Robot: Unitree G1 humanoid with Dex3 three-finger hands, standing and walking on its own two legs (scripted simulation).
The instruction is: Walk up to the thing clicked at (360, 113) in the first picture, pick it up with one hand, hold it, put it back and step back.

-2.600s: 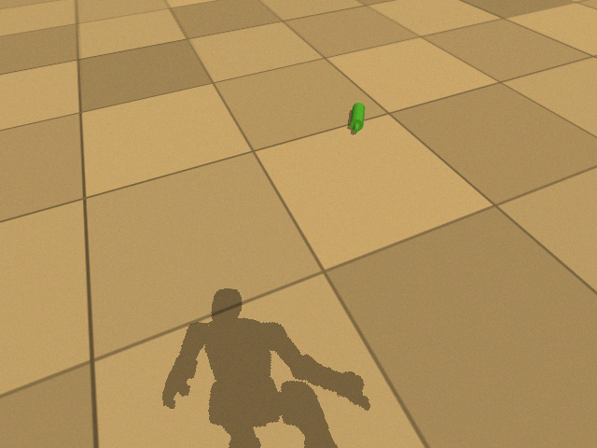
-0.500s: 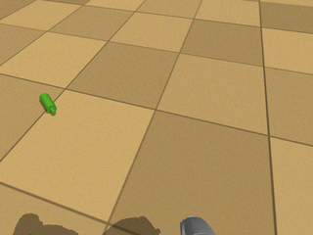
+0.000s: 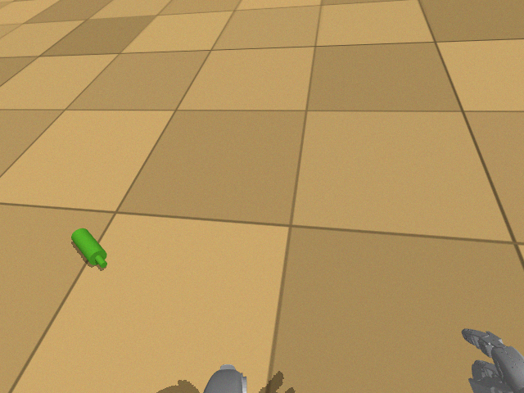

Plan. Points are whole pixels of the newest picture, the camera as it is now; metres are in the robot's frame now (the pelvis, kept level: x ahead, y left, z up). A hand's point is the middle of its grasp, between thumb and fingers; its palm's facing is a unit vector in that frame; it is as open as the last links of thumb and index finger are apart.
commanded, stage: walk up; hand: left
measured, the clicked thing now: (91, 249) +0.84 +0.90 -0.70
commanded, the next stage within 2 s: none
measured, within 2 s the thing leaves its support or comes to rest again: neither
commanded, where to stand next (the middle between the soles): +0.41 +1.05 m, yaw -43 degrees
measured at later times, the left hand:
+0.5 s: hand (36, 318) +0.29 +0.48 -0.09, palm faces -0.17 -0.76 -0.63, open 7.4 cm
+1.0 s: hand (3, 267) +0.43 +0.65 -0.12, palm faces -0.39 -0.74 -0.55, open 7.4 cm
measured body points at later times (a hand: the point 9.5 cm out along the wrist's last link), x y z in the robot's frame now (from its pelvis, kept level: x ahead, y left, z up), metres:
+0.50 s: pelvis +0.14 +0.19 +0.00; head +0.16 +0.13 +0.44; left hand +0.30 +0.52 -0.05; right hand +0.14 -0.15 -0.14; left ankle +0.17 +0.30 -0.63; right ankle +0.19 +0.06 -0.70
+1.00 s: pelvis +0.23 +0.40 +0.00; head +0.27 +0.36 +0.44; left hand +0.44 +0.69 -0.08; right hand +0.17 +0.07 -0.11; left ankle +0.27 +0.47 -0.70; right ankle +0.27 +0.31 -0.69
